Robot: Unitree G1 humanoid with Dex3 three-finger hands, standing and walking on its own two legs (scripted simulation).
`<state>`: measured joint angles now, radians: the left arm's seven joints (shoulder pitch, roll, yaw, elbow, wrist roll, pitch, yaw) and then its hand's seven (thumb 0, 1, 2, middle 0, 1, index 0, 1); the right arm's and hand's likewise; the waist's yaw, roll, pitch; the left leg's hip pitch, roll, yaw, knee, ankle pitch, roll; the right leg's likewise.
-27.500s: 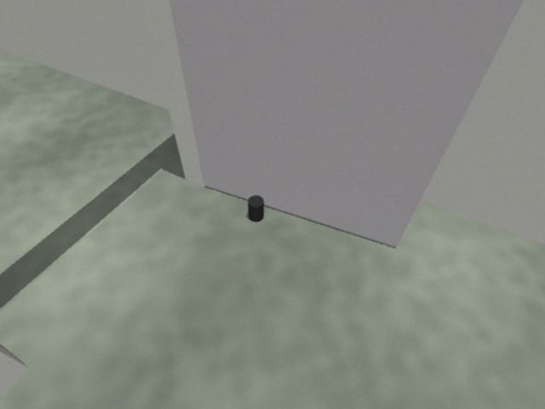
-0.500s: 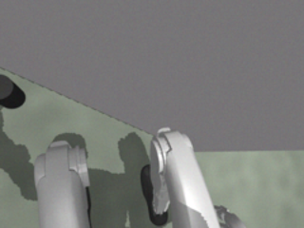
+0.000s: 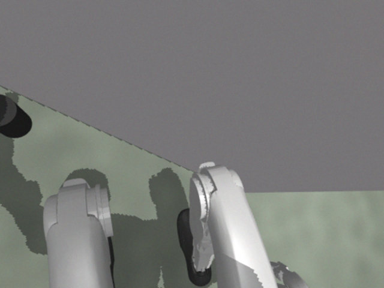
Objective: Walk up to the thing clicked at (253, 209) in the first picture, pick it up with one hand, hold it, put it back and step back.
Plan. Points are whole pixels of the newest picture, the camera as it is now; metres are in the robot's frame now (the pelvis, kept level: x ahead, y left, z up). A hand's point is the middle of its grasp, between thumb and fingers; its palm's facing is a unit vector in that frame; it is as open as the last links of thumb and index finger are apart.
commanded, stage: approach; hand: left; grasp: from above
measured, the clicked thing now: (6, 117) +0.48 +0.34 -0.27
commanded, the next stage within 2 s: close in in 0.22 s
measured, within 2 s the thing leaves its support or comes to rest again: neither
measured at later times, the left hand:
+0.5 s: hand out of the picture +0.46 +0.35 -0.16, palm faces -0.46 -0.07 -0.89, open 14.1 cm
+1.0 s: hand out of the picture +0.45 +0.35 -0.21, palm faces -0.45 -0.10 -0.89, open 14.2 cm
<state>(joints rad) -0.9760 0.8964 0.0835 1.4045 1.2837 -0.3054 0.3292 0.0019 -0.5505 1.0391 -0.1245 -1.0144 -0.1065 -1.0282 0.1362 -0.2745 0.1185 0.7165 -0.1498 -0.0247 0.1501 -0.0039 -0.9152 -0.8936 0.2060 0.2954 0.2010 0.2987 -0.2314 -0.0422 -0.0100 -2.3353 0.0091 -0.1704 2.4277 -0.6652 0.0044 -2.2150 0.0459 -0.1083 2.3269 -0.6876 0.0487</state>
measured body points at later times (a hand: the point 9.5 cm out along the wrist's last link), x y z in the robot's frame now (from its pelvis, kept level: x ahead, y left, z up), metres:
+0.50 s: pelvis -0.01 +0.00 +0.00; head +0.24 +0.08 +0.36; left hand +0.48 +0.35 -0.11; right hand +0.02 -0.27 -0.09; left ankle +0.08 +0.12 -0.29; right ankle +0.10 -0.12 -0.29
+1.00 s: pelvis +0.00 +0.00 -0.01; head +0.26 +0.11 +0.34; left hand +0.47 +0.35 -0.16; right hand +0.06 -0.26 -0.09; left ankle +0.08 +0.12 -0.29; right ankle +0.10 -0.12 -0.29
